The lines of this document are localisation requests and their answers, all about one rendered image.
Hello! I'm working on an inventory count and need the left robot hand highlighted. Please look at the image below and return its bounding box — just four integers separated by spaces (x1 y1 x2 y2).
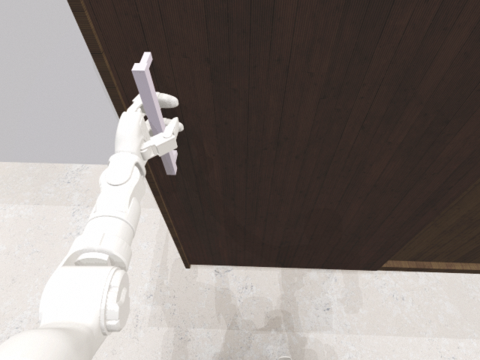
115 92 184 166

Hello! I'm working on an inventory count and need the wardrobe door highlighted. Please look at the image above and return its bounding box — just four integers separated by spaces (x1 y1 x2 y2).
390 178 480 263
83 0 480 271

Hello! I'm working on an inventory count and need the handle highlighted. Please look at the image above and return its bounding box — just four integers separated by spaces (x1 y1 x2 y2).
131 52 178 175

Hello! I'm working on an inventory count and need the robot left upper arm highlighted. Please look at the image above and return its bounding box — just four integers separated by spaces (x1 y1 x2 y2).
0 265 130 360

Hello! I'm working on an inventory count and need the left robot forearm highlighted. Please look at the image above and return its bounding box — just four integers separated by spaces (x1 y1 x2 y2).
38 152 146 324

